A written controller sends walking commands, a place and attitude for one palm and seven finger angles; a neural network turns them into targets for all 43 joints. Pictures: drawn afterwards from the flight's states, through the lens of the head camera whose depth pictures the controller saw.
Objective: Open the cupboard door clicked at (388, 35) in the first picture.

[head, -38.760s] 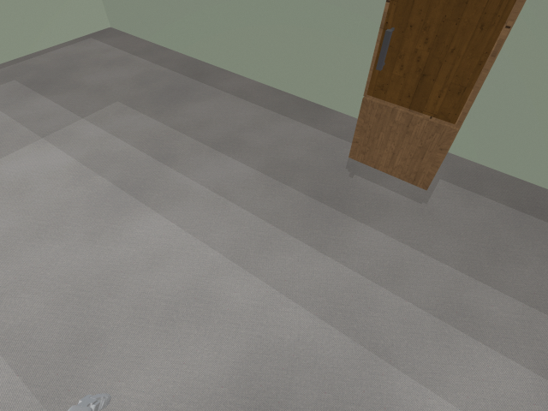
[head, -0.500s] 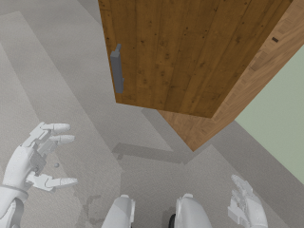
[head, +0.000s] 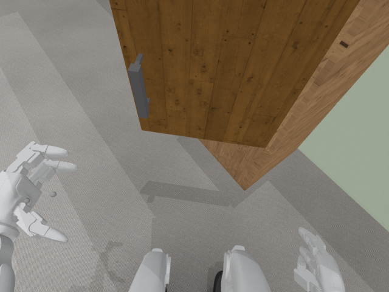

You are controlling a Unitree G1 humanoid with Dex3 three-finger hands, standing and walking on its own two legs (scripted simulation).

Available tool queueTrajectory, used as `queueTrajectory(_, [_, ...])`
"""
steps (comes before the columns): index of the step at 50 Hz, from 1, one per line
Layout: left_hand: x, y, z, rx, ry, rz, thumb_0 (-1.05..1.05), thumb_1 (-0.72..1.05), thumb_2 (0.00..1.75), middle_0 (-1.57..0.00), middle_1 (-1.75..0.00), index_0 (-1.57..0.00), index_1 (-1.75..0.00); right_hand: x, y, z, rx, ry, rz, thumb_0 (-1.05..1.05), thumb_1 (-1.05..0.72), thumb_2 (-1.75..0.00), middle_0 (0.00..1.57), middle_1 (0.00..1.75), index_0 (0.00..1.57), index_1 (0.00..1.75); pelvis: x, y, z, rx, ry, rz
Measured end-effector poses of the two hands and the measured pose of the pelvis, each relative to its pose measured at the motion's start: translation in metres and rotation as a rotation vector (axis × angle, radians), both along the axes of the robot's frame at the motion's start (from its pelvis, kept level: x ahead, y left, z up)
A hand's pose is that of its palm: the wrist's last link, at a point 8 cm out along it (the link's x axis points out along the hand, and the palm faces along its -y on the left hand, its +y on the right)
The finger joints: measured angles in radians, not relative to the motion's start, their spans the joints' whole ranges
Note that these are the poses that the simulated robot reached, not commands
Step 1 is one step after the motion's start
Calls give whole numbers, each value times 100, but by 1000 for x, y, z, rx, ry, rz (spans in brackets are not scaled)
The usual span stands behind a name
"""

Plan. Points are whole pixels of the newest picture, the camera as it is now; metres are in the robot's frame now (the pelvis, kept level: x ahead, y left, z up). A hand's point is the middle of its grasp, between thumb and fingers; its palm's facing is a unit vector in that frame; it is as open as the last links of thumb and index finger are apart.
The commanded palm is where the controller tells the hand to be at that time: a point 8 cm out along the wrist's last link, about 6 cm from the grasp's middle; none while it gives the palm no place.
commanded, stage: raise the hand with hooked fingers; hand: left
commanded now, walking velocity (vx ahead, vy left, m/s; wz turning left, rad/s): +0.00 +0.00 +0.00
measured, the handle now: (142, 88) +0.56 +0.17 +0.01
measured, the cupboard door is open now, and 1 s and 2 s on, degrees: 45 45 45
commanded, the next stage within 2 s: move the hooked fingers beside the handle in 0.58 s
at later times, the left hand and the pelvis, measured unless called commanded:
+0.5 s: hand (45, 189) +0.28 +0.28 +0.05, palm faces -0.07 -1.00 -0.05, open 13.9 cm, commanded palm +0.26 +0.33 +0.05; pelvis +0.00 +0.01 +0.00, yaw +0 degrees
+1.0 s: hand (65, 171) +0.32 +0.27 +0.04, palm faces -0.14 -0.99 -0.03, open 14.0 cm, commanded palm +0.31 +0.32 +0.04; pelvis -0.01 +0.01 -0.01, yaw +0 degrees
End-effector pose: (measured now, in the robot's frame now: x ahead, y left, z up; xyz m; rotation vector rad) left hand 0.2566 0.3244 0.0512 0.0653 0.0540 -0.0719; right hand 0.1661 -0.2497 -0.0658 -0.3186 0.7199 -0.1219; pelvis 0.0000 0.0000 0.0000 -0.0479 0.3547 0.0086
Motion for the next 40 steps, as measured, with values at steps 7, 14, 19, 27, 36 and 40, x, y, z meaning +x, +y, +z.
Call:
queueTrajectory(7, [9,8,1,-9,0,6,-1,-49,30,-30,-120,-30,-120,-2,-1,-3,1,17,-4,1,-90,-90,21,30,20,30,1,1,-1,1,10,-2])
queueTrajectory(14, [12,5,-4,-25,12,-20,-1,-50,30,-30,-120,-30,-120,-4,0,-1,-4,22,-11,1,-90,-90,21,30,20,30,2,4,0,0,11,-8])
queueTrajectory(19, [10,7,-1,-11,-3,-13,-1,-50,30,-30,-120,-30,-120,-5,3,2,-6,24,-9,1,-90,-90,21,30,20,30,1,6,1,-1,8,-7])
queueTrajectory(27, [6,15,0,-16,0,4,-1,-50,30,-30,-120,-30,-120,-5,9,2,1,26,-1,1,-90,-90,21,30,20,30,0,9,2,-4,5,-3])
queueTrajectory(36, [6,14,-3,-20,-5,-12,-1,-50,30,-30,-120,-30,-120,-3,13,3,-7,20,5,1,-90,-90,21,30,20,30,-2,11,1,-7,1,-3])
queueTrajectory(40, [12,17,-5,-26,-22,-1,-1,-50,30,-30,-120,-30,-120,-4,12,1,-18,26,9,1,-90,-90,21,30,20,30,-3,12,-1,-9,6,1])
